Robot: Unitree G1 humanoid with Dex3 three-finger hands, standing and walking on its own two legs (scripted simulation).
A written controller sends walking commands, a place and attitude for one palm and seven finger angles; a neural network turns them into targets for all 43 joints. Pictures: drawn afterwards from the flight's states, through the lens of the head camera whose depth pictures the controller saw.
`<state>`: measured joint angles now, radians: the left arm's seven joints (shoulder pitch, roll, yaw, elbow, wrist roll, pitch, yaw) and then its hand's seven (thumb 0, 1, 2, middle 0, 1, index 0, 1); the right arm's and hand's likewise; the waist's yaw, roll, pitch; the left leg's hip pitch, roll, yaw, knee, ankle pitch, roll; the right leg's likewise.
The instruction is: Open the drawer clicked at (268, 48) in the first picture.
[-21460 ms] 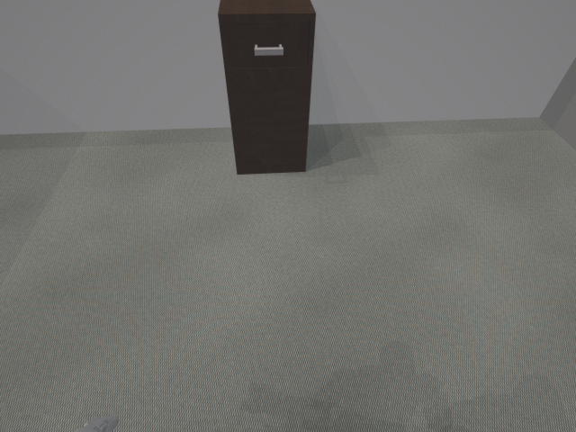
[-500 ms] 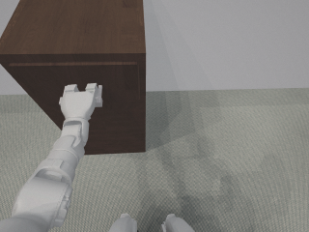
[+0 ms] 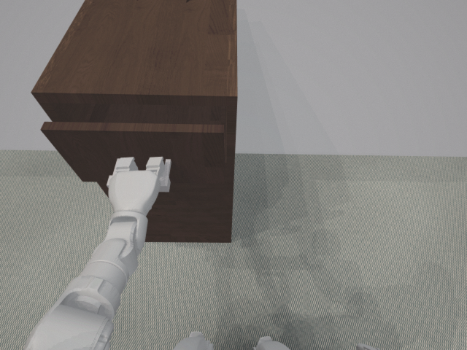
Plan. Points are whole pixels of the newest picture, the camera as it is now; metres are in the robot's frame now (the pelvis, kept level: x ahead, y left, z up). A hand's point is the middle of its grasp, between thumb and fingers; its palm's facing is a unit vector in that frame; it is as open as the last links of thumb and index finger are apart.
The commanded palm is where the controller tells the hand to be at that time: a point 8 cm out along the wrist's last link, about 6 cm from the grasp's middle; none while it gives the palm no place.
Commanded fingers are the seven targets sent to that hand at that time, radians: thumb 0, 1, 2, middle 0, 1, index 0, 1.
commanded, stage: pull the drawer open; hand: left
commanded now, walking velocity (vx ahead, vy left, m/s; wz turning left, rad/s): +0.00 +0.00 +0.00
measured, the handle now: (141, 174) +0.45 +0.19 -0.02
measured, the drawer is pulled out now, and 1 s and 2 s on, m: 0.06 0.19 0.30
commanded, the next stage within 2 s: none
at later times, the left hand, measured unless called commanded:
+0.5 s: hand (138, 236) +0.33 +0.18 -0.04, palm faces -0.01 -0.07 -1.00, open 5.6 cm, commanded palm +0.30 +0.18 +0.01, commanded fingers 0.00 0.90 0.90 -0.40 -1.35 -0.40 -1.35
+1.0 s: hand (133, 262) +0.28 +0.18 -0.04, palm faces -0.02 -0.09 -1.00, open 5.6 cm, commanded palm +0.24 +0.18 +0.01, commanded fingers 0.00 0.90 0.90 -0.40 -1.35 -0.40 -1.35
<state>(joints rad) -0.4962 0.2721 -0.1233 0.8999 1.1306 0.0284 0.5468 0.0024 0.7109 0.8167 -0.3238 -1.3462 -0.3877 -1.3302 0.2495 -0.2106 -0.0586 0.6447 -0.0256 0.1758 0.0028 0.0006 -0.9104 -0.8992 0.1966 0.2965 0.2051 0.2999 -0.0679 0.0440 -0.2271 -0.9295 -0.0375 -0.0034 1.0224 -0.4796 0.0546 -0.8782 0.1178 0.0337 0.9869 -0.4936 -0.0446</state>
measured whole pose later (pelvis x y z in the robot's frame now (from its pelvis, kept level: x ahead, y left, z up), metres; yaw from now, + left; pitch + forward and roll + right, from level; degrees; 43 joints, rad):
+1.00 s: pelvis -0.01 -0.01 +0.00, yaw +1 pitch +17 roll +0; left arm -0.02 0.25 -0.20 0.46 1.12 0.07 0.55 0.02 0.70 0.82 -0.30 -1.35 -0.42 -1.35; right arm 0.18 -0.21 -0.04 0.60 -0.02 0.16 0.00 0.00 -0.91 -0.90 0.20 0.30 0.20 0.30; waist -0.01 0.05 -0.21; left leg -0.82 -0.05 0.00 1.01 -0.47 0.04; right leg -0.78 0.11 0.04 1.00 -0.50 -0.06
